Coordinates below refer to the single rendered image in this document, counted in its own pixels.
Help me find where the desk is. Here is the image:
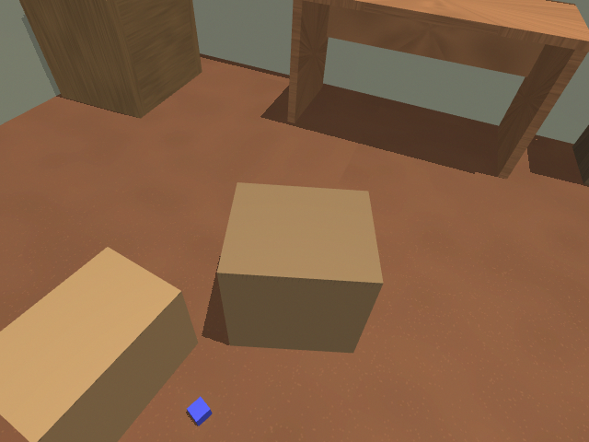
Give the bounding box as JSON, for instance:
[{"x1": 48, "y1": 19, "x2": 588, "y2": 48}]
[{"x1": 287, "y1": 0, "x2": 589, "y2": 179}]

